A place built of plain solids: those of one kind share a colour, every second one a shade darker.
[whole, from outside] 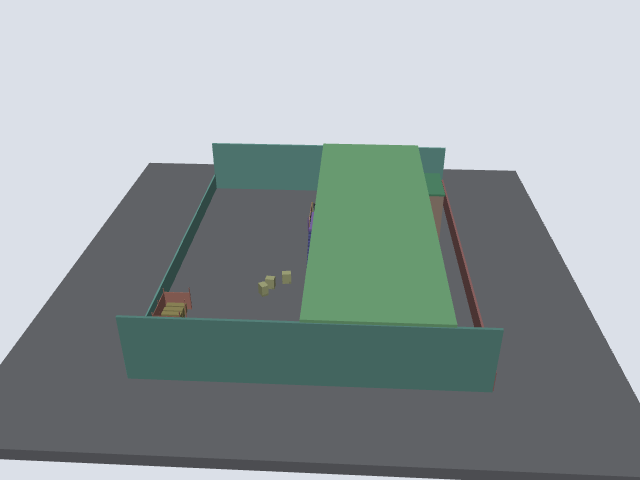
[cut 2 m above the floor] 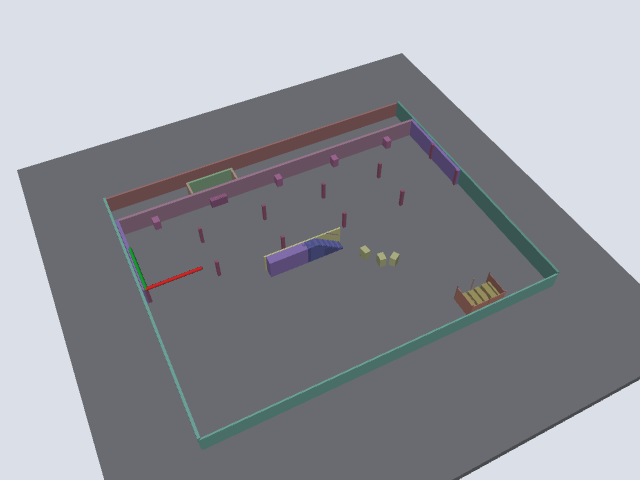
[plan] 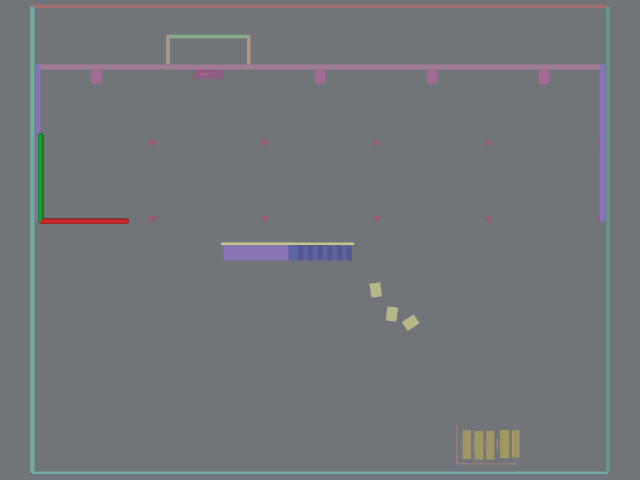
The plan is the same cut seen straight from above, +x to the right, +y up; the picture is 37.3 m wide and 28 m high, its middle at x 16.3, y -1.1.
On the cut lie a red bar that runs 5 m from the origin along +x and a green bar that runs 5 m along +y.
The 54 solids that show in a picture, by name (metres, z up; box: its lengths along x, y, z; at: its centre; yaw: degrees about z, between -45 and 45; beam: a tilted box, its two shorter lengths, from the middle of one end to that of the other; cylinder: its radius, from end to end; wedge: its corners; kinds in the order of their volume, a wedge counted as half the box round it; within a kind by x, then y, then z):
{
 "roof_1": {"box": [33.62, 10.94, 0.25], "at": [16.31, 3.87, 5.88]},
 "site_fence_1": {"box": [0.24, 27.2, 5.8], "at": [-0.48, -1.08, 2.85]},
 "site_fence_2": {"box": [33.58, 0.15, 1.85], "at": [16.31, -14.68, 0.88]},
 "site_fence_3": {"box": [0.24, 27.2, 5.8], "at": [33.1, -1.08, 2.85]},
 "gable_1": {"box": [0.3, 9.14, 5.8], "at": [-0.15, 4.57, 2.85]},
 "gable_2": {"box": [0.3, 9.14, 5.8], "at": [32.77, 4.57, 2.85]},
 "back_1": {"box": [32.62, 0.3, 2.68], "at": [16.31, 8.99, 1.29]},
 "step_1": {"box": [0.85, 0.9, 2.52], "at": [14.61, -1.85, 1.21]},
 "step_2": {"box": [0.85, 0.9, 2.31], "at": [14.9, -1.85, 1.11]},
 "step_3": {"box": [0.85, 0.9, 2.11], "at": [15.18, -1.85, 1.0]},
 "step_4": {"box": [0.85, 0.9, 1.9], "at": [15.46, -1.85, 0.9]},
 "step_5": {"box": [0.85, 0.9, 1.69], "at": [15.74, -1.85, 0.8]},
 "step_6": {"box": [0.85, 0.9, 1.49], "at": [16.03, -1.85, 0.69]},
 "step_7": {"box": [0.85, 0.9, 1.28], "at": [16.31, -1.85, 0.59]},
 "step_8": {"box": [0.85, 0.9, 1.08], "at": [16.59, -1.85, 0.49]},
 "step_9": {"box": [0.85, 0.9, 0.87], "at": [16.88, -1.85, 0.39]},
 "step_10": {"box": [0.85, 0.9, 0.67], "at": [17.16, -1.85, 0.28]},
 "step_11": {"box": [0.85, 0.9, 0.46], "at": [17.44, -1.85, 0.18]},
 "step_12": {"box": [0.85, 0.9, 0.26], "at": [17.72, -1.85, 0.08]},
 "site_backwall_1": {"box": [33.58, 0.2, 1.85], "at": [16.31, 12.52, 0.88]},
 "head_1": {"box": [3.8, 0.9, 2.93], "at": [12.57, -1.85, 1.41]},
 "bay_back_1": {"box": [4.92, 0.21, 5.8], "at": [9.79, 10.77, 2.85]},
 "bay_side_1": {"box": [0.21, 1.73, 5.8], "at": [7.43, 10.01, 2.85]},
 "bay_side_2": {"box": [0.21, 1.73, 5.8], "at": [12.14, 10.01, 2.85]},
 "bike_shelter_bike_1": {"box": [0.49, 1.67, 0.96], "at": [24.87, -13.04, 0.43]},
 "bike_shelter_bike_2": {"box": [0.52, 1.66, 1.0], "at": [25.57, -13.07, 0.45]},
 "bike_shelter_bike_3": {"box": [0.47, 1.67, 1.05], "at": [26.23, -13.06, 0.47]},
 "bike_shelter_bike_4": {"box": [0.54, 1.65, 0.99], "at": [27.07, -13.0, 0.45]},
 "bike_shelter_bike_5": {"box": [0.46, 1.6, 0.99], "at": [27.71, -12.99, 0.44]},
 "piece_1": {"box": [0.64, 0.81, 1.08], "at": [3.26, 8.42, 0.49]},
 "piece_2": {"box": [1.72, 0.51, 0.98], "at": [9.78, 8.57, 0.44]},
 "piece_3": {"box": [0.47, 0.39, 1.03], "at": [10.03, 8.57, 0.47]},
 "piece_4": {"box": [0.62, 0.8, 1.1], "at": [16.31, 8.43, 0.5]},
 "piece_5": {"box": [0.62, 0.8, 1.07], "at": [22.83, 8.43, 0.48]},
 "piece_6": {"box": [0.6, 0.83, 1.09], "at": [29.35, 8.41, 0.5]},
 "spine_1": {"box": [7.78, 0.15, 2.7], "at": [14.41, -1.32, 1.3]},
 "column_1": {"box": [0.3, 0.3, 2.68], "at": [0.0, 0.15, 1.29]},
 "column_2": {"box": [0.3, 0.3, 2.68], "at": [6.52, 0.15, 1.29]},
 "column_3": {"box": [0.3, 0.3, 2.68], "at": [6.52, 4.57, 1.29]},
 "column_4": {"box": [0.3, 0.3, 2.68], "at": [13.05, 0.15, 1.29]},
 "column_5": {"box": [0.3, 0.3, 2.68], "at": [13.05, 4.57, 1.29]},
 "column_6": {"box": [0.3, 0.3, 2.68], "at": [19.57, 0.15, 1.29]},
 "column_7": {"box": [0.3, 0.3, 2.68], "at": [19.57, 4.57, 1.29]},
 "column_8": {"box": [0.3, 0.3, 2.68], "at": [26.1, 0.15, 1.29]},
 "column_9": {"box": [0.3, 0.3, 2.68], "at": [26.1, 4.57, 1.29]},
 "column_10": {"box": [0.3, 0.3, 2.68], "at": [32.62, 0.15, 1.29]},
 "column_11": {"box": [0.3, 0.3, 2.68], "at": [32.62, 4.57, 1.29]},
 "bay_roof_1": {"box": [5.12, 1.88, 0.2], "at": [9.79, 10.03, 5.85]},
 "foot_bin_1": {"box": [0.62, 0.83, 1.08], "at": [19.55, -4.02, 0.49], "yaw": 8.4},
 "foot_bin_2": {"box": [0.62, 0.83, 1.09], "at": [20.49, -5.42, 0.5], "yaw": -6.3},
 "foot_bin_3": {"box": [0.83, 0.62, 1.1], "at": [21.59, -5.93, 0.5], "yaw": 32.8},
 "bike_shelter_1": {"box": [0.05, 2.19, 1.81], "at": [24.28, -13.03, 0.85]},
 "bike_shelter_2": {"box": [3.34, 0.05, 1.81], "at": [25.99, -14.16, 0.85]},
 "bike_shelter_3": {"box": [0.05, 2.19, 1.81], "at": [27.69, -13.03, 0.85]}
}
